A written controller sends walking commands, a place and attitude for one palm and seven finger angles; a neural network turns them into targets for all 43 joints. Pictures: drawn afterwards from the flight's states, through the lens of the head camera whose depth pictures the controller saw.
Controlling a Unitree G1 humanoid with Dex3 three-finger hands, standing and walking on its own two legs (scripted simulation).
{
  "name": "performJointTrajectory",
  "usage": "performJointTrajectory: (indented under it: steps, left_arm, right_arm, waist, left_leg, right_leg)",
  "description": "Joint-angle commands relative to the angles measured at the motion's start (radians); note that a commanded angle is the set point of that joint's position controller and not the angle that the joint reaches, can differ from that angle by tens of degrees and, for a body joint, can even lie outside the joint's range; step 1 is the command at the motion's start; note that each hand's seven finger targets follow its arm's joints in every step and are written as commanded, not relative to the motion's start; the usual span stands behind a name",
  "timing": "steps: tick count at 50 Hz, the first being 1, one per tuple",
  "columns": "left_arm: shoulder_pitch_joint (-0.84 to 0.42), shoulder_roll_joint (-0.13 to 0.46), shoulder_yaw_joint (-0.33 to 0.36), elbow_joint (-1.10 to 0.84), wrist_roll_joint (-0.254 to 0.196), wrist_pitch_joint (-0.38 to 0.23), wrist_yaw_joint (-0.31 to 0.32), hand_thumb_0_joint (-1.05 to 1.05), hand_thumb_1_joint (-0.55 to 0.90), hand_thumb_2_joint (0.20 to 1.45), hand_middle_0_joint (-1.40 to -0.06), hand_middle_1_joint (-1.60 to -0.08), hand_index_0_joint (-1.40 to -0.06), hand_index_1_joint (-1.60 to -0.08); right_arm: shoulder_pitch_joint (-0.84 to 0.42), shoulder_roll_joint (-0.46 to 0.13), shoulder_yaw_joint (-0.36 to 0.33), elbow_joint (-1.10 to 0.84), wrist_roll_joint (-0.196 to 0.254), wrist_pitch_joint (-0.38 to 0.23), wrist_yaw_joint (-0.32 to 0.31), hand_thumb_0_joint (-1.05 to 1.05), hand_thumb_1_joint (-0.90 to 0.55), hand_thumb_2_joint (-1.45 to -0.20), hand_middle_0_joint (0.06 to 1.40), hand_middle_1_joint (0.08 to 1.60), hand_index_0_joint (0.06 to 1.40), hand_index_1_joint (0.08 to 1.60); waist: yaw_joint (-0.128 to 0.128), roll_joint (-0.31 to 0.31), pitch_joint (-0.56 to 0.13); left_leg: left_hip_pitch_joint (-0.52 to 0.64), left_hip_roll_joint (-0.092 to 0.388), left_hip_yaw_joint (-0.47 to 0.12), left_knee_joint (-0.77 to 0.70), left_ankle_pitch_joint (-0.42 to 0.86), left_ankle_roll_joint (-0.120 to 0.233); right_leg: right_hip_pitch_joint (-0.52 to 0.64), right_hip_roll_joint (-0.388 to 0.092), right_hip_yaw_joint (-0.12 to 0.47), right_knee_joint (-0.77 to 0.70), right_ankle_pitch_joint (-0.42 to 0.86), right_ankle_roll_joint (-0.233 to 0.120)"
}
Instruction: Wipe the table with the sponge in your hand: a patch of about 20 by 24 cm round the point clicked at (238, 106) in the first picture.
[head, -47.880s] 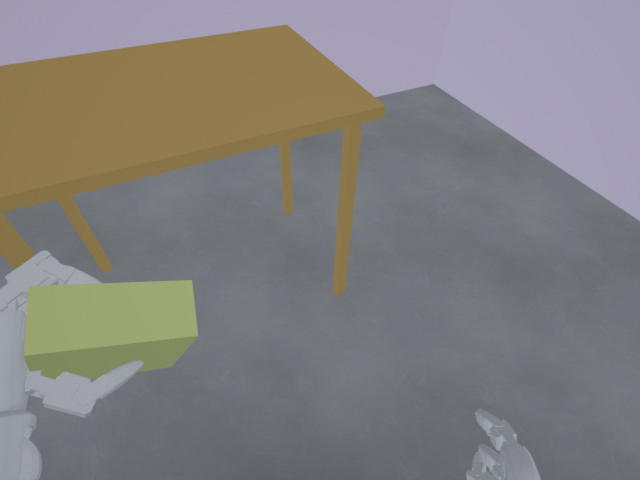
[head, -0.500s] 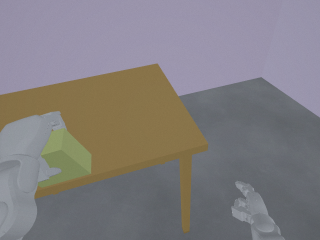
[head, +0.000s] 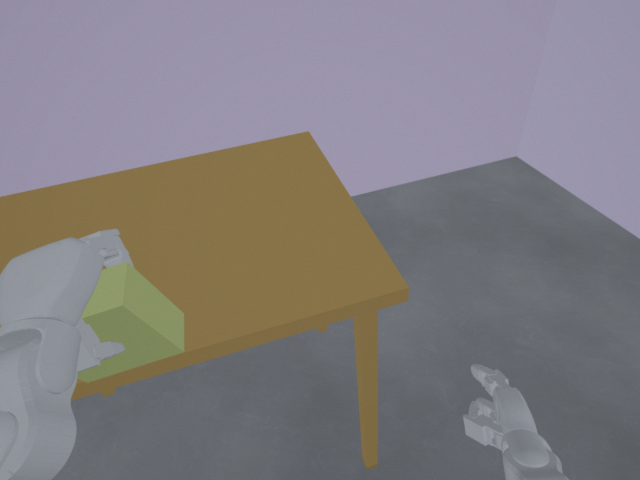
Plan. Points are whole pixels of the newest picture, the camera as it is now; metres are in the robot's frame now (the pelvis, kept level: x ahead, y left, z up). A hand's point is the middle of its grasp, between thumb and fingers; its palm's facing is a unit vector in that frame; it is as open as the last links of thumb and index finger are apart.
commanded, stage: step back with the hand held close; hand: left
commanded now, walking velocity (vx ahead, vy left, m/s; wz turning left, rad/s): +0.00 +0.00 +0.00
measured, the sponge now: (117, 334) +0.20 +0.29 +0.12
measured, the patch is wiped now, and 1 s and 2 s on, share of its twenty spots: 0.95 0.95 0.95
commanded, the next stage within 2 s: stop stepping back and stand still in 1.02 s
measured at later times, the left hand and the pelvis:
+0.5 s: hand (150, 254) +0.23 +0.21 +0.24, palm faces +0.38 -0.78 -0.49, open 9.8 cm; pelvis -0.01 +0.00 -0.01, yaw -3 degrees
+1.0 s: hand out of the picture +0.05 +0.30 +0.24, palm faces +0.54 -0.80 -0.26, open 9.8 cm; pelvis -0.16 +0.05 -0.02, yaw +0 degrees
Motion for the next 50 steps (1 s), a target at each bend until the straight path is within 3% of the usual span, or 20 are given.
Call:
performJointTrajectory:
  steps: [1, 2, 3, 5, 6, 9, 11, 13, 15, 19, 22, 25, 28, 33, 36, 39, 45, 48, 49, 50]
  left_arm:
    - [-0.273, 0.275, 0.212, -0.206, 0.058, -0.008, 0.050, 0.000, 0.100, 1.300, -1.200, -1.600, -1.200, -1.600]
    - [-0.205, 0.017, -0.011, -0.025, 0.055, 0.011, 0.039, 0.000, 0.100, 1.300, -1.200, -1.600, -1.200, -1.600]
    - [-0.319, 0.025, 0.384, -0.255, -0.764, -0.254, 0.122, 0.000, 0.100, 1.300, -1.200, -1.600, -1.200, -1.600]
    - [-0.065, 0.014, 0.314, -0.073, -0.776, -0.373, 0.159, 0.000, 0.100, 1.300, -1.200, -1.600, -1.200, -1.600]
    - [-0.075, 0.054, 0.409, -0.210, -0.803, -0.430, 0.182, 0.000, 0.100, 1.300, -1.200, -1.600, -1.200, -1.600]
    - [-0.068, 0.071, 0.450, -0.477, -0.830, -0.548, 0.230, 0.000, 0.100, 1.300, -1.200, -1.600, -1.200, -1.600]
    - [0.009, 0.107, 0.522, -0.543, -0.840, -0.594, 0.262, 0.000, 0.100, 1.300, -1.200, -1.600, -1.200, -1.600]
    - [0.146, 0.076, 0.538, -0.563, -0.834, -0.614, 0.277, 0.000, 0.100, 1.300, -1.200, -1.600, -1.200, -1.600]
    - [0.181, 0.061, 0.557, -0.542, -0.833, -0.639, 0.276, 0.000, 0.100, 1.300, -1.200, -1.600, -1.200, -1.600]
    - [0.203, 0.020, 0.576, -0.369, -0.845, -0.687, 0.260, 0.000, 0.100, 1.300, -1.200, -1.600, -1.200, -1.600]
    - [0.260, -0.006, 0.556, -0.237, -0.856, -0.702, 0.256, 0.000, 0.100, 1.300, -1.200, -1.600, -1.200, -1.600]
    - [0.278, 0.004, 0.550, -0.228, -0.859, -0.723, 0.255, 0.000, 0.100, 1.300, -1.200, -1.600, -1.200, -1.600]
    - [0.261, 0.006, 0.542, -0.295, -0.841, -0.733, 0.262, 0.000, 0.100, 1.300, -1.200, -1.600, -1.200, -1.600]
    - [0.169, 0.037, 0.547, -0.443, -0.834, -0.765, 0.295, 0.000, 0.100, 1.300, -1.200, -1.600, -1.200, -1.600]
    - [0.168, 0.057, 0.594, -0.488, -0.835, -0.790, 0.311, 0.000, 0.100, 1.300, -1.200, -1.600, -1.200, -1.600]
    - [0.163, 0.022, 0.587, -0.419, -0.843, -0.798, 0.307, 0.000, 0.100, 1.300, -1.200, -1.600, -1.200, -1.600]
    - [-0.001, -0.029, 0.479, -0.232, -0.824, -0.775, 0.304, 0.000, 0.100, 1.300, -1.200, -1.600, -1.200, -1.600]
    - [-0.077, -0.065, 0.434, -0.222, -0.815, -0.760, 0.294, 0.000, 0.100, 1.300, -1.200, -1.600, -1.200, -1.600]
    - [-0.121, -0.078, 0.437, -0.244, -0.803, -0.759, 0.293, 0.000, 0.100, 1.300, -1.200, -1.600, -1.200, -1.600]
    - [-0.191, -0.041, 0.455, -0.271, -0.788, -0.756, 0.292, 0.000, 0.100, 1.300, -1.200, -1.600, -1.200, -1.600]
  right_arm:
    - [-0.303, -0.078, -0.039, -0.202, -0.004, -0.059, -0.008, 0.000, -0.900, -0.900, 0.200, 0.300, 0.200, 0.300]
    - [-0.274, -0.065, -0.021, -0.191, 0.001, -0.069, -0.009, 0.000, -0.900, -0.900, 0.200, 0.300, 0.200, 0.300]
    - [-0.073, -0.060, -0.082, -0.375, 0.008, -0.074, 0.016, 0.000, -0.900, -0.900, 0.200, 0.300, 0.200, 0.300]
    - [-0.043, -0.047, -0.063, -0.275, -0.023, -0.065, 0.033, 0.000, -0.900, -0.900, 0.200, 0.300, 0.200, 0.300]
    - [0.026, -0.043, -0.069, -0.280, -0.013, -0.059, 0.027, 0.000, -0.900, -0.900, 0.200, 0.300, 0.200, 0.300]
    - [0.040, -0.075, -0.077, -0.267, -0.025, -0.060, 0.005, 0.000, -0.900, -0.900, 0.200, 0.300, 0.200, 0.300]
    - [0.013, -0.102, -0.091, -0.274, -0.024, -0.068, 0.001, 0.000, -0.900, -0.900, 0.200, 0.300, 0.200, 0.300]
    - [0.064, -0.060, -0.089, -0.262, -0.038, -0.072, 0.008, 0.000, -0.900, -0.900, 0.200, 0.300, 0.200, 0.300]
    - [0.081, -0.057, -0.101, -0.230, -0.052, -0.068, 0.027, 0.000, -0.900, -0.900, 0.200, 0.300, 0.200, 0.300]
    - [0.099, -0.076, -0.130, -0.203, -0.049, -0.068, 0.031, 0.000, -0.900, -0.900, 0.200, 0.300, 0.200, 0.300]
    - [0.108, -0.078, -0.138, -0.203, -0.027, -0.055, 0.025, 0.000, -0.900, -0.900, 0.200, 0.300, 0.200, 0.300]
    - [0.106, -0.059, -0.146, -0.211, -0.011, -0.059, 0.016, 0.000, -0.900, -0.900, 0.200, 0.300, 0.200, 0.300]
    - [0.111, -0.036, -0.132, -0.224, -0.019, -0.079, 0.000, 0.000, -0.900, -0.900, 0.200, 0.300, 0.200, 0.300]
    - [0.107, -0.040, -0.115, -0.212, -0.046, -0.108, -0.035, 0.000, -0.900, -0.900, 0.200, 0.300, 0.200, 0.300]
    - [0.094, -0.076, -0.138, -0.215, -0.051, -0.134, -0.046, 0.000, -0.900, -0.900, 0.200, 0.300, 0.200, 0.300]
    - [0.158, -0.059, -0.145, -0.198, -0.042, -0.158, -0.033, 0.000, -0.900, -0.900, 0.200, 0.300, 0.200, 0.300]
    - [0.152, -0.061, -0.135, -0.158, -0.036, -0.160, -0.020, 0.000, -0.900, -0.900, 0.200, 0.300, 0.200, 0.300]
    - [0.109, -0.093, -0.119, -0.196, -0.038, -0.149, -0.029, 0.000, -0.900, -0.900, 0.200, 0.300, 0.200, 0.300]
    - [0.083, -0.107, -0.126, -0.209, -0.040, -0.153, -0.032, 0.000, -0.900, -0.900, 0.200, 0.300, 0.200, 0.300]
    - [0.106, -0.062, -0.130, -0.205, -0.051, -0.162, -0.025, 0.000, -0.900, -0.900, 0.200, 0.300, 0.200, 0.300]
  waist:
    - [0.005, -0.029, -0.128]
    - [-0.033, -0.091, -0.017]
    - [-0.134, -0.289, 0.102]
    - [-0.130, -0.389, 0.010]
    - [-0.134, -0.420, -0.030]
    - [-0.144, -0.054, -0.213]
    - [-0.107, 0.209, -0.252]
    - [-0.121, 0.223, -0.293]
    - [-0.134, 0.156, -0.285]
    - [-0.150, 0.009, -0.240]
    - [-0.171, -0.168, -0.261]
    - [-0.166, -0.322, -0.258]
    - [-0.165, -0.311, -0.202]
    - [-0.162, -0.150, -0.179]
    - [-0.136, 0.018, -0.179]
    - [-0.161, -0.073, -0.243]
    - [-0.183, -0.237, -0.075]
    - [-0.183, 0.011, 0.002]
    - [-0.170, 0.209, -0.025]
    - [-0.173, 0.211, -0.038]
  left_leg:
    - [0.022, -0.030, -0.053, -0.065, 0.070, 0.011]
    - [-0.014, -0.032, -0.027, -0.066, 0.048, 0.013]
    - [-0.021, -0.002, -0.050, 0.088, -0.165, 0.034]
    - [0.012, -0.035, -0.042, 0.206, -0.158, 0.029]
    - [0.027, -0.024, -0.063, 0.244, -0.149, 0.024]
    - [0.039, 0.059, -0.089, 0.066, 0.155, 0.018]
    - [-0.014, 0.169, -0.201, -0.018, 0.434, 0.033]
    - [0.027, 0.199, -0.206, 0.021, 0.807, 0.035]
    - [0.040, 0.224, -0.214, 0.021, 0.920, 0.034]
    - [-0.086, 0.218, -0.193, 0.046, 0.720, 0.028]
    - [-0.168, 0.151, -0.133, 0.170, 0.496, -0.009]
    - [-0.297, 0.041, -0.065, 0.429, -0.190, -0.028]
    - [-0.306, 0.059, -0.087, 0.493, -0.260, -0.011]
    - [-0.178, 0.046, -0.032, 0.143, -0.050, -0.005]
    - [-0.261, 0.156, -0.199, -0.013, -0.027, 0.041]
    - [-0.274, 0.077, -0.093, 0.102, 0.021, 0.009]
    - [-0.153, 0.031, -0.036, 0.267, -0.293, -0.003]
    - [-0.432, 0.170, -0.268, -0.084, -0.530, 0.063]
    - [-0.707, 0.316, -0.431, -0.315, -0.741, 0.126]
    - [-0.794, 0.361, -0.451, -0.374, -0.655, 0.147]
  right_leg:
    - [-0.035, 0.005, 0.126, -0.119, -0.021, -0.021]
    - [-0.085, -0.004, 0.072, -0.125, -0.043, -0.005]
    - [-0.390, -0.046, 0.237, -0.278, -0.097, 0.016]
    - [-0.438, -0.133, 0.231, -0.262, -0.171, -0.031]
    - [-0.457, -0.180, 0.279, -0.273, -0.146, -0.035]
    - [-0.215, -0.186, 0.153, -0.004, 0.319, -0.025]
    - [-0.145, -0.086, 0.078, 0.125, 0.237, 0.033]
    - [-0.176, -0.059, 0.026, 0.220, 0.050, 0.046]
    - [-0.199, -0.034, 0.016, 0.226, -0.083, 0.052]
    - [-0.096, -0.050, 0.034, 0.095, 0.085, 0.045]
    - [-0.053, -0.185, 0.155, 0.059, 0.586, -0.001]
    - [-0.070, -0.351, 0.260, 0.001, 0.855, -0.065]
    - [-0.197, -0.353, 0.230, -0.012, 0.623, -0.077]
    - [-0.256, -0.250, 0.151, 0.020, 0.315, -0.017]
    - [-0.206, -0.093, 0.087, 0.058, 0.080, 0.051]
    - [-0.156, -0.119, 0.092, 0.066, 0.189, 0.043]
    - [-0.572, -0.213, 0.126, -0.212, -0.411, 0.018]
    - [-0.456, -0.049, -0.008, 0.140, -0.346, 0.071]
    - [-0.202, 0.054, -0.057, 0.555, -0.198, 0.099]
    - [-0.152, 0.063, -0.013, 0.872, -0.207, 0.096]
